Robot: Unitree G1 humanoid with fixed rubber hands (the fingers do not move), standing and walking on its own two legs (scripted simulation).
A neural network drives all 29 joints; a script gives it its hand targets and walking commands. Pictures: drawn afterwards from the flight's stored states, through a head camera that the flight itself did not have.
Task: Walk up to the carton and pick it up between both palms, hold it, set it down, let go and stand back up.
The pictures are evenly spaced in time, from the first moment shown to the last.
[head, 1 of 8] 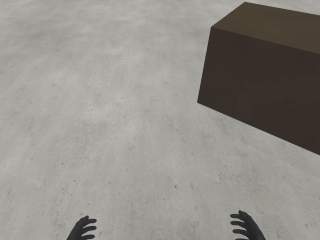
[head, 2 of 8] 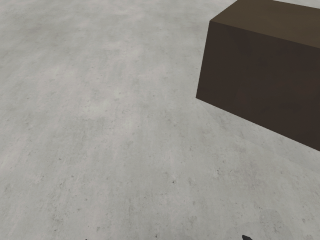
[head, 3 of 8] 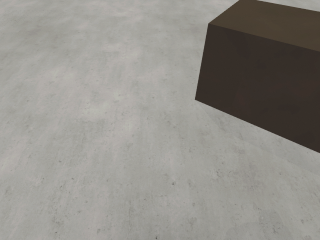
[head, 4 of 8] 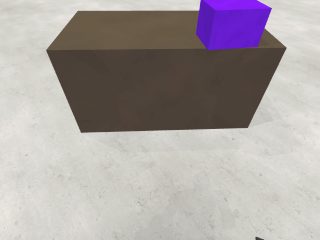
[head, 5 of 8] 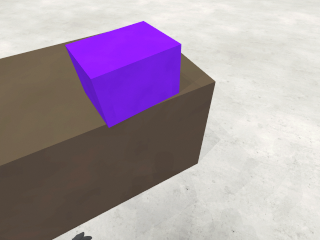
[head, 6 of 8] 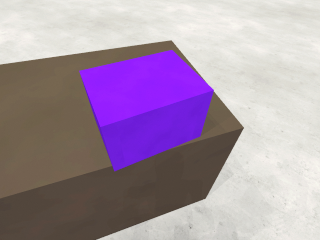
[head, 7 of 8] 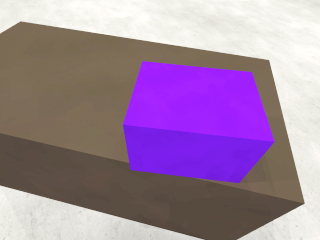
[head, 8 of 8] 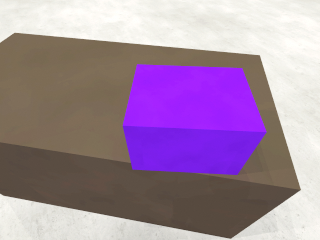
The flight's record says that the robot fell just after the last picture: no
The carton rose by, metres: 0.00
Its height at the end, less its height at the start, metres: +0.00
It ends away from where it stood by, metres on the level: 0.00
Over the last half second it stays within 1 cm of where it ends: yes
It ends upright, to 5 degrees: yes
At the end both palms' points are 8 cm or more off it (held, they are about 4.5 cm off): yes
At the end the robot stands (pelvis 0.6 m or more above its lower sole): yes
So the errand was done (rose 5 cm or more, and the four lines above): no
